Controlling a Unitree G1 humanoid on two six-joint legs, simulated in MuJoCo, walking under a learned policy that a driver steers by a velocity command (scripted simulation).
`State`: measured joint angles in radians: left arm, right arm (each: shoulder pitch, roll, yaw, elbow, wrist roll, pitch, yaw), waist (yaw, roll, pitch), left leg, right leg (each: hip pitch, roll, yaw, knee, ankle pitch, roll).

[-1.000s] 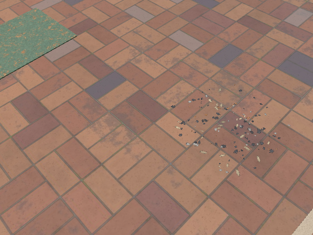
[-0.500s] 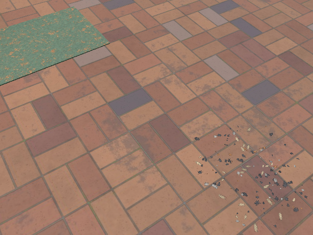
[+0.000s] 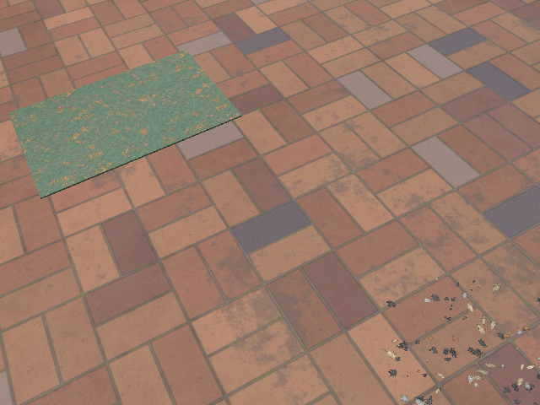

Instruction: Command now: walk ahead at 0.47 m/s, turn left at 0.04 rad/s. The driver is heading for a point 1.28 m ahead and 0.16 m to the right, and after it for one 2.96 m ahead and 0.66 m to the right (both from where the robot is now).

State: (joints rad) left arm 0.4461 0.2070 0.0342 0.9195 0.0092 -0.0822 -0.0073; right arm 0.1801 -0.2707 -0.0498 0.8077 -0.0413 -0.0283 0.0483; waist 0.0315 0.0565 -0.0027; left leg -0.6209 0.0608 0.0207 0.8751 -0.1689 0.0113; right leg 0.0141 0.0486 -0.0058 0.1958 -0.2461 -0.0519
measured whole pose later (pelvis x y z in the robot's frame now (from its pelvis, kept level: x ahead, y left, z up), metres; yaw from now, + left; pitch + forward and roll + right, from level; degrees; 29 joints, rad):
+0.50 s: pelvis +0.26 +0.05 +0.00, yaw -2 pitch +0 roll +1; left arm 0.20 0.25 0.05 0.87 0.03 -0.02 -0.04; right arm 0.40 -0.22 -0.04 0.96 -0.02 -0.09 0.01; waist -0.02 -0.04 0.02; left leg -0.02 -0.09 0.11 0.20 -0.19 0.10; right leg -0.65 -0.09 0.03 0.93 -0.10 -0.04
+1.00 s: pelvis +0.46 -0.01 -0.01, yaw -17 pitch +1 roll +1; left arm 0.24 0.26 0.06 0.85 0.01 -0.01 0.00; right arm 0.14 -0.25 -0.04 0.80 -0.03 0.00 -0.03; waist 0.02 0.03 0.09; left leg -0.61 0.07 -0.05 1.08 -0.34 -0.04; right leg -0.31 0.13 0.02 0.40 -0.10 -0.13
